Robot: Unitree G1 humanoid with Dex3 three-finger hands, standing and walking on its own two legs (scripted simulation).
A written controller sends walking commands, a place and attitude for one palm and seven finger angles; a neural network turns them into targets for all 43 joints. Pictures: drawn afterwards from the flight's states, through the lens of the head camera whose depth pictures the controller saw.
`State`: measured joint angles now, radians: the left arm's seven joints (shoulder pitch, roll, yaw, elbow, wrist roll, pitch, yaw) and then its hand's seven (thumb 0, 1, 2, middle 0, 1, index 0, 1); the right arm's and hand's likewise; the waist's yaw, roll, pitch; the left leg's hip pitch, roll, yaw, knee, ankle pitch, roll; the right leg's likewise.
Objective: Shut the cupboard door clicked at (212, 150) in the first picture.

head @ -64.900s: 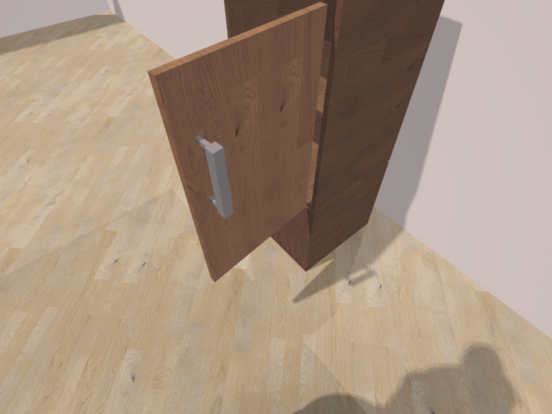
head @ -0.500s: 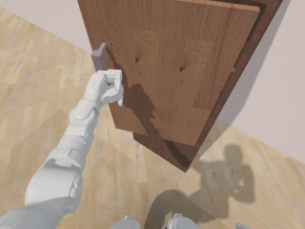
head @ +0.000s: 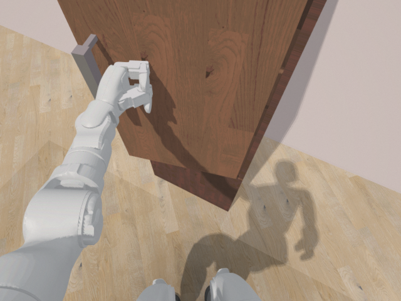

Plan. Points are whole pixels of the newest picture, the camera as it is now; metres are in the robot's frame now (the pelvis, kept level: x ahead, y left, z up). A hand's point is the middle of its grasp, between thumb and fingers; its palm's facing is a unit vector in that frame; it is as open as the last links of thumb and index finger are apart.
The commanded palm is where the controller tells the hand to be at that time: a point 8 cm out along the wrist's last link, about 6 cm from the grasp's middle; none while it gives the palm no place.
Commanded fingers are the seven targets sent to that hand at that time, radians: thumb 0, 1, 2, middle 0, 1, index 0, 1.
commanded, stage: push the door shut along its arc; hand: left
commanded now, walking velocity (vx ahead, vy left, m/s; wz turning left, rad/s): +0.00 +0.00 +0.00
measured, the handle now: (101, 79) +0.55 +0.15 +0.09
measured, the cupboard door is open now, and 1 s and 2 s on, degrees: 14 0 0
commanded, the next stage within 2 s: pull the fist back off the door in 0.44 s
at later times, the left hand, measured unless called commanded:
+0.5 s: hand (156, 82) +0.52 +0.04 +0.10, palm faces -0.45 -0.90 -0.02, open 3.2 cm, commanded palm +0.55 +0.07 +0.10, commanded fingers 0.00 0.90 0.90 -1.30 -1.50 -1.30 -1.50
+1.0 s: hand (165, 79) +0.53 +0.02 +0.10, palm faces +0.01 -1.00 +0.00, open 3.0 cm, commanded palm +0.48 +0.08 +0.10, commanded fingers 0.00 0.90 0.90 -1.30 -1.50 -1.30 -1.50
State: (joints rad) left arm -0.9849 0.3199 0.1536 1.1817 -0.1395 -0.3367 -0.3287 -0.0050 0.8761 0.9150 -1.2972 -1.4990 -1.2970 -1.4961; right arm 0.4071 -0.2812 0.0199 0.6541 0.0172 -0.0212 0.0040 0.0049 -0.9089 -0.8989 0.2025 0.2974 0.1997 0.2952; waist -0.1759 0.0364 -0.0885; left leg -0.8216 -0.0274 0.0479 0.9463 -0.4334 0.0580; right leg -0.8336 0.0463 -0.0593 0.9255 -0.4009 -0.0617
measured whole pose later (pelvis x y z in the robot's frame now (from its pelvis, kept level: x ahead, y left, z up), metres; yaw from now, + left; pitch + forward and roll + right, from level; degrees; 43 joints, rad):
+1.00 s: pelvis +0.01 -0.01 +0.00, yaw -1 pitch +20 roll +0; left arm -0.99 0.18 0.24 1.18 -0.02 -0.40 0.19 0.01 0.88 0.90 -1.30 -1.50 -1.30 -1.50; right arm 0.49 -0.24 0.00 0.66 -0.05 0.00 0.10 0.00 -0.91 -0.90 0.20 0.30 0.20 0.30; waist -0.19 0.05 -0.13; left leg -0.83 -0.01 0.06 0.92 -0.44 0.04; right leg -0.86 0.07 -0.04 0.90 -0.40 -0.07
